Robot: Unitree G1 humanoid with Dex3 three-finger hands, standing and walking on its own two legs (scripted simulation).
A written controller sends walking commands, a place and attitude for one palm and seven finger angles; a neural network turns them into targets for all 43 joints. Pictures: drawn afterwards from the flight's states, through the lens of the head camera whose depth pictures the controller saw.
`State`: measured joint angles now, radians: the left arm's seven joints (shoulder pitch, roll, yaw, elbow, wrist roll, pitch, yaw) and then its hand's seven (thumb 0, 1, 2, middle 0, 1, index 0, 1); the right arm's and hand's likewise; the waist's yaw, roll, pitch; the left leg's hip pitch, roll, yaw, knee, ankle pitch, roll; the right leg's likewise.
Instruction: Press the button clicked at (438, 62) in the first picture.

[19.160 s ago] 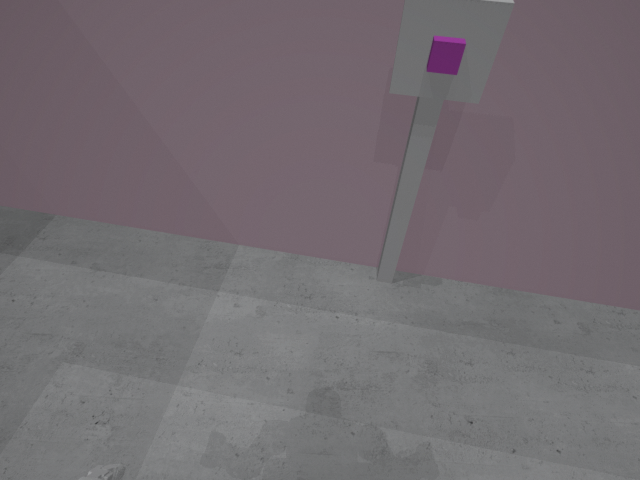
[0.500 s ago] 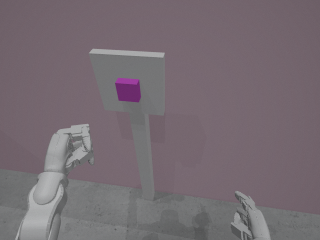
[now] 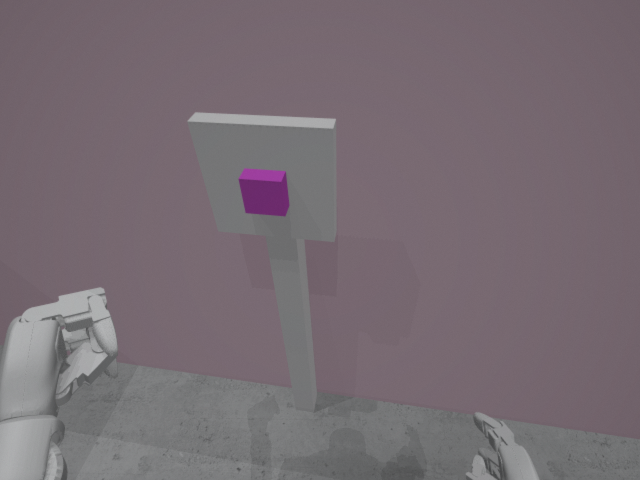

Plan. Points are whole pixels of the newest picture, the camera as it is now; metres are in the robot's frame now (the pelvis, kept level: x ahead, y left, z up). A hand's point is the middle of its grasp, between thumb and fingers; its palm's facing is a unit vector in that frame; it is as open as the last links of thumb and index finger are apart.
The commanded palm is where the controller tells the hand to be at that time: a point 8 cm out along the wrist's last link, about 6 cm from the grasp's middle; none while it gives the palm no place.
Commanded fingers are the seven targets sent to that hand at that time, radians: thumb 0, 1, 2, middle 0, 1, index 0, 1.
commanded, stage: draw the hand back to the body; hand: left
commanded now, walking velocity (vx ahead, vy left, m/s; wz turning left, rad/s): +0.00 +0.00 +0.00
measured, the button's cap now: (265, 191) +0.49 +0.15 +0.12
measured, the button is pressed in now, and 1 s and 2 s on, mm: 0 0 0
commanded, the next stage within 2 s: step back with the hand held close in 0.36 s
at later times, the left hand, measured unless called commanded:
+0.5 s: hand (86, 365) +0.16 +0.24 +0.16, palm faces +0.45 -0.82 -0.37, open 3.1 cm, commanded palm +0.12 +0.28 +0.17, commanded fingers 0.00 0.90 0.90 -1.30 -1.50 -1.30 -1.50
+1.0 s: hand (39, 413) +0.12 +0.26 +0.15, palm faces +0.37 -0.80 -0.47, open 3.1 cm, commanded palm +0.06 +0.30 +0.17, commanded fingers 0.00 0.90 0.90 -1.30 -1.50 -1.30 -1.50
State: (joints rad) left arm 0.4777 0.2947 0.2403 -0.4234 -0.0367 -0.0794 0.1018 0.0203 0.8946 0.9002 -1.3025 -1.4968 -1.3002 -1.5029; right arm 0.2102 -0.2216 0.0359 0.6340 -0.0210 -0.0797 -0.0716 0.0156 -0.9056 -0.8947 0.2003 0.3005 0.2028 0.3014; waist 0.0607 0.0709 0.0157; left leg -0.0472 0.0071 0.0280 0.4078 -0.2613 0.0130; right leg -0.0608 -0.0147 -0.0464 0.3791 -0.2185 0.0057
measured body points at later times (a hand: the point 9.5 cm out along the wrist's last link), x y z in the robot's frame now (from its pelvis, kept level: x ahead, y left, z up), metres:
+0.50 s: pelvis -0.01 +0.00 +0.00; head -0.04 -0.02 +0.45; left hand +0.13 +0.28 +0.18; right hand +0.18 -0.21 -0.08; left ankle -0.02 +0.11 -0.74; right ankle +0.00 -0.12 -0.74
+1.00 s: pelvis -0.06 +0.02 -0.01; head -0.05 +0.03 +0.44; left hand +0.10 +0.30 +0.18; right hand +0.12 -0.22 -0.08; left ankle -0.02 +0.11 -0.74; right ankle +0.00 -0.12 -0.74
